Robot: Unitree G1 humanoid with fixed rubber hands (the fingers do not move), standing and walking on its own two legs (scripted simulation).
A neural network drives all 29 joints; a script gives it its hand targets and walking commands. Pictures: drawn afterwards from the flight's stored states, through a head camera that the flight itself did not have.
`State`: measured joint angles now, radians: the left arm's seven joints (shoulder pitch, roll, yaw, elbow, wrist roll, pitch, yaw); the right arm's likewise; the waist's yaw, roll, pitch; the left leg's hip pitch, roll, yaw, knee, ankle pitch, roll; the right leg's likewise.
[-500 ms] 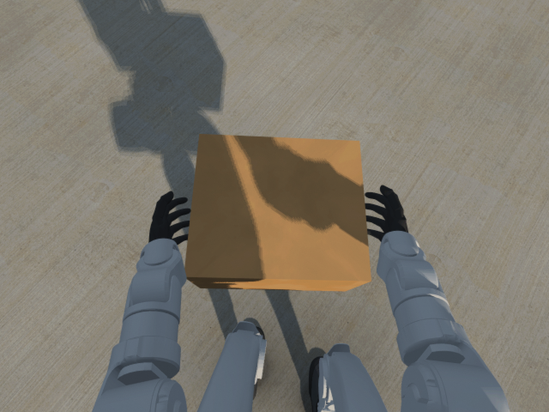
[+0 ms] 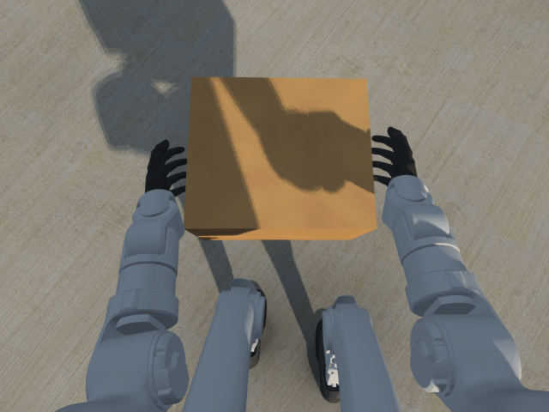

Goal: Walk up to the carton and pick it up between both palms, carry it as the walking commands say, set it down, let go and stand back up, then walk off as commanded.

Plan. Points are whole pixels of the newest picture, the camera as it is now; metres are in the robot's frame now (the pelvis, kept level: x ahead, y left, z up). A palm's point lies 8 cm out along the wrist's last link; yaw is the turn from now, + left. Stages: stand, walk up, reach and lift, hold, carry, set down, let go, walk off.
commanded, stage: set down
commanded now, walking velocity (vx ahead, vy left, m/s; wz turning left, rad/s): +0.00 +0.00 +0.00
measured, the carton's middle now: (278, 165) +0.48 +0.06 -0.16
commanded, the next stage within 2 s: none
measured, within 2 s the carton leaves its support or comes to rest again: neither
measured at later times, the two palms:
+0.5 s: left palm (182, 189) +0.44 +0.24 -0.21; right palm (371, 182) +0.48 -0.12 -0.21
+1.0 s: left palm (184, 186) +0.46 +0.25 -0.26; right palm (360, 181) +0.49 -0.11 -0.25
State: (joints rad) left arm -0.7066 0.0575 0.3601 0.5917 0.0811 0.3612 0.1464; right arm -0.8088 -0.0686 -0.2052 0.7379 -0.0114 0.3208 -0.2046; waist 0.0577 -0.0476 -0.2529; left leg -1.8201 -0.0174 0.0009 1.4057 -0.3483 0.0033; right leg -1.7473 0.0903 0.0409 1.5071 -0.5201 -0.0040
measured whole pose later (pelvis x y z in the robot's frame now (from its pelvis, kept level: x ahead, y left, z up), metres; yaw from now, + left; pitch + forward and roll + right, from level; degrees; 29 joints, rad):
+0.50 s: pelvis -0.04 -0.01 -0.06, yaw -1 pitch +26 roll -1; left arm -1.18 0.25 0.33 0.47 -0.02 0.39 0.14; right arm -1.20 -0.17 -0.21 0.49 0.09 0.36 -0.30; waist 0.09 -0.06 0.56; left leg -1.75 -0.02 -0.04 1.68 -0.39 -0.02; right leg -1.66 0.10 -0.02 1.77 -0.57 -0.02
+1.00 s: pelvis -0.08 +0.02 -0.14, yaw -2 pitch +25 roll -4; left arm -1.44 0.31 0.24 0.81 0.01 0.39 0.19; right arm -1.44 -0.28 -0.31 0.88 0.04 0.32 -0.16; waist 0.09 -0.04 0.52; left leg -2.01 -0.04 -0.03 1.91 -0.33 0.03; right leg -1.89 0.10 -0.02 2.00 -0.55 0.01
